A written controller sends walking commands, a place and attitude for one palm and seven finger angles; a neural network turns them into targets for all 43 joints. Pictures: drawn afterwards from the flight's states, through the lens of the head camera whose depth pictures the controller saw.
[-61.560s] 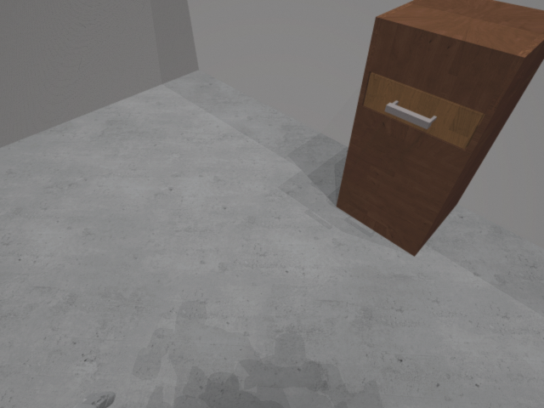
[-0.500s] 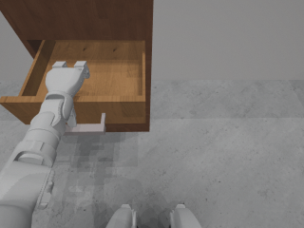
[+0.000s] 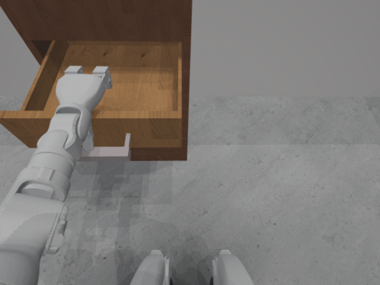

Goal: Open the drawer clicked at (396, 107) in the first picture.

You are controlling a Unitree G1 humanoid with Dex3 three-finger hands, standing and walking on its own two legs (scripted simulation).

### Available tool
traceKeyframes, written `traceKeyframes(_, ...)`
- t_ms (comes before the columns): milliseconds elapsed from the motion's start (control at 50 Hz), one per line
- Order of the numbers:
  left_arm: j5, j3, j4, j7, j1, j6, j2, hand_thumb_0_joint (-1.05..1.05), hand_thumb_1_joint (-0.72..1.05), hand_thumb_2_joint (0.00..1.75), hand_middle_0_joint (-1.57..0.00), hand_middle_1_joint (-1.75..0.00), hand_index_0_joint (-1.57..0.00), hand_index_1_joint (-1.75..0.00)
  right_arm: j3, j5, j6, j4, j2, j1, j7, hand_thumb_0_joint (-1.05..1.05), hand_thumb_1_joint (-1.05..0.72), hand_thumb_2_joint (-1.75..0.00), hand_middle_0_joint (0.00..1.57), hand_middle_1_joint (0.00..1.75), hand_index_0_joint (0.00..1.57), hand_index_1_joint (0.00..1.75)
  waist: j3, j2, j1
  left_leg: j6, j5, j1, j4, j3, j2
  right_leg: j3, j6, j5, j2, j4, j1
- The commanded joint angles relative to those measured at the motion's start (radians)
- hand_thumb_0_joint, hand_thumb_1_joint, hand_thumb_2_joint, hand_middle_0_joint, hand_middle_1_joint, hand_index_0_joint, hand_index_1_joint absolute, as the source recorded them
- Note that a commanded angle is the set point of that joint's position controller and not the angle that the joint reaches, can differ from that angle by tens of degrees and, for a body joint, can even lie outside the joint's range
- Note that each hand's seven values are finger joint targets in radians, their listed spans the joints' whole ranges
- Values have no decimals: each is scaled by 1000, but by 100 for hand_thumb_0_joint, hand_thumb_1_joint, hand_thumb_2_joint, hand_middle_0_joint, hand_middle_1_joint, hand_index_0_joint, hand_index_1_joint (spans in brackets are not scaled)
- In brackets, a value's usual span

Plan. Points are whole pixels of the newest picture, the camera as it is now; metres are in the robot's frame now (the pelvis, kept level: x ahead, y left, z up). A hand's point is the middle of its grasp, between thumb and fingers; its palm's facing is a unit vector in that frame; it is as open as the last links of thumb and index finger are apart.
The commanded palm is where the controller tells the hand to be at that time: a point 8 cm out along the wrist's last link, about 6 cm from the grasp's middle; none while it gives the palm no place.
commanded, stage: lower the fingers behind the handle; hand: left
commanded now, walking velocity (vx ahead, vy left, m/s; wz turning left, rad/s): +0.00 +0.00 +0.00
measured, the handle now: (96, 145) +0.42 +0.22 -0.01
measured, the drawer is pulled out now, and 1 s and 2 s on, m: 0.25 0.25 0.25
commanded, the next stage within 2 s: lift the fingers back up to retry in 1.10 s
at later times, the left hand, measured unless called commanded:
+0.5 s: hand (91, 107) +0.49 +0.23 +0.05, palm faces -0.03 +0.05 -1.00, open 14.6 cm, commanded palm +0.45 +0.21 -0.04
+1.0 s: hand (91, 107) +0.49 +0.23 +0.05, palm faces -0.03 +0.04 -1.00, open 14.6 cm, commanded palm +0.45 +0.21 -0.05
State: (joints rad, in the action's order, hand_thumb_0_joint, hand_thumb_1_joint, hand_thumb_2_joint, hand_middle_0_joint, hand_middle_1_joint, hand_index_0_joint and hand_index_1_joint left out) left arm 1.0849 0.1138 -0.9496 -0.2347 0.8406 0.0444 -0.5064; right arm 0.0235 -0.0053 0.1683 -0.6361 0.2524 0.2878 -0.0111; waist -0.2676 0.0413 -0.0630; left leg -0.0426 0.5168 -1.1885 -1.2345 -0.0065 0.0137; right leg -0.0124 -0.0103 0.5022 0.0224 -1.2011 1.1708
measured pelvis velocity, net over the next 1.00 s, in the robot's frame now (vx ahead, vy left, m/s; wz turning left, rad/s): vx -0.01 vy -0.01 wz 0.03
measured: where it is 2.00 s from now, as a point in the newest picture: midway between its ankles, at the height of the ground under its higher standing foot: outside the picture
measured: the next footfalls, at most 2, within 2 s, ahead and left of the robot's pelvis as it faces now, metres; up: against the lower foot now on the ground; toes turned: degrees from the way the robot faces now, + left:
none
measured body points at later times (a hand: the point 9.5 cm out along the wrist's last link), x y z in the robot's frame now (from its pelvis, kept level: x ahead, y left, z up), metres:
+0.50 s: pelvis -0.01 -0.01 -0.02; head +0.10 -0.01 +0.41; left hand +0.48 +0.22 +0.10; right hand +0.08 -0.28 -0.15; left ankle +0.03 +0.09 -0.63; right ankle +0.03 -0.13 -0.63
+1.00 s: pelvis -0.01 -0.01 -0.03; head +0.10 -0.01 +0.41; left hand +0.48 +0.22 +0.10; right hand +0.10 -0.27 -0.16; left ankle +0.03 +0.09 -0.63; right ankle +0.03 -0.13 -0.63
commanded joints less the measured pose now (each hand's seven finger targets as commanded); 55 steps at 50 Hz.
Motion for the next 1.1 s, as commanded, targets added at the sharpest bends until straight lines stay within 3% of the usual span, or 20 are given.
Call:
traceKeyframes(0, -16, 55, -47, 4, -43, 25, 91, 0, -50, 30, -30, -120, -30, -120, 57, 2, -24, 85, 158, 75, 11, 0, -90, -90, 20, 30, 20, 30, -185, -120, -73, -11, -250, 256, 135, 35, -1, 62, 73, -174, 33, 144, -69)
traceKeyframes(100, -28, 65, -33, 20, -30, 17, 95, 0, -50, 30, -30, -120, -30, -120, 53, -5, -26, 90, 159, 54, 16, 0, -90, -90, 20, 30, 20, 30, -187, -133, -80, -13, -216, 237, 123, 33, 4, 59, 69, -146, 28, 139, -54)
traceKeyframes(180, -26, 95, -23, 32, 44, 2, 99, 0, -50, 30, -30, -120, -30, -120, 48, -9, -31, 86, 161, 39, 21, 0, -90, -90, 20, 30, 20, 30, -164, -121, -102, -17, -173, 208, 113, 35, 9, 59, 67, -104, 23, 138, -18)
traceKeyframes(200, -24, 70, -37, 34, 36, 0, 67, 0, -50, 30, -30, -120, -30, -120, 47, -9, -31, 83, 165, 43, 25, 0, -90, -90, 20, 30, 20, 30, -168, -146, -101, -18, -172, 199, 108, 38, 8, 61, 67, -104, 23, 132, -23)
traceKeyframes(320, -47, 42, -36, 73, -2, 22, 19, 0, -50, 30, -30, -120, -30, -120, 36, -8, -45, 87, 164, 34, 40, 0, -90, -90, 20, 30, 20, 30, -214, -150, -86, -20, -183, 153, 68, 22, 16, 45, 63, -135, 17, 108, -43)
traceKeyframes(360, -51, 74, -12, 83, -7, 28, 54, 0, -50, 30, -30, -120, -30, -120, 34, -10, -45, 93, 159, 20, 40, 0, -90, -90, 20, 30, 20, 30, -211, -130, -87, -20, -178, 148, 62, 17, 19, 44, 63, -132, 14, 106, -31)
traceKeyframes(420, -45, 55, -11, 87, -25, 38, 29, 0, -50, 30, -30, -120, -30, -120, 33, -14, -46, 94, 160, 21, 42, 0, -90, -90, 20, 30, 20, 30, -212, -148, -82, -19, -182, 139, 55, 22, 19, 40, 65, -134, 18, 95, -26)
traceKeyframes(480, -48, 73, 9, 86, -15, 38, 41, 0, -50, 30, -30, -120, -30, -120, 29, -16, -45, 98, 159, 10, 43, 0, -90, -90, 20, 30, 20, 30, -203, -124, -81, -18, -158, 127, 54, 18, 23, 40, 65, -104, 13, 98, -12)
traceKeyframes(620, -65, 49, 15, 87, -39, 34, 14, 0, -50, 30, -30, -120, -30, -120, 25, -19, -47, 92, 161, 8, 52, 0, -90, -90, 20, 30, 20, 30, -236, -170, -77, -20, -169, 111, 38, 13, 28, 29, 60, -124, 10, 92, -39)
traceKeyframes(680, -63, 80, 32, 86, -45, 33, 50, 0, -50, 30, -30, -120, -30, -120, 23, -23, -42, 96, 157, -1, 53, 0, -90, -90, 20, 30, 20, 30, -226, -160, -78, -17, -174, 116, 44, 13, 31, 33, 61, -124, 9, 90, -28)
traceKeyframes(720, -57, 82, 34, 84, -13, 28, 45, 0, -50, 30, -30, -120, -30, -120, 26, -25, -41, 90, 161, 4, 51, 0, -90, -90, 20, 30, 20, 30, -207, -167, -89, -18, -161, 121, 49, 21, 29, 34, 63, -102, 11, 97, -11)
traceKeyframes(820, -68, 48, 21, 83, -33, 20, 9, 0, -50, 30, -30, -120, -30, -120, 23, -23, -37, 92, 163, 2, 57, 0, -90, -90, 20, 30, 20, 30, -220, -171, -77, -17, -171, 120, 48, 17, 30, 36, 63, -113, 10, 93, -27)
traceKeyframes(920, -57, 77, 29, 86, 3, 18, 28, 0, -50, 30, -30, -120, -30, -120, 22, -24, -35, 89, 162, 0, 59, 0, -90, -90, 20, 30, 20, 30, -206, -148, -92, -17, -173, 129, 48, 22, 29, 42, 65, -110, 11, 89, 2)
traceKeyframes(1080, -61, 68, 27, 85, -8, 14, 24, 0, -50, 30, -30, -120, -30, -120, 19, -22, -29, 99, 161, -7, 62, 0, -90, -90, 20, 30, 20, 30, -220, -136, -82, -13, -188, 130, 46, 22, 31, 46, 66, -117, 11, 76, 1)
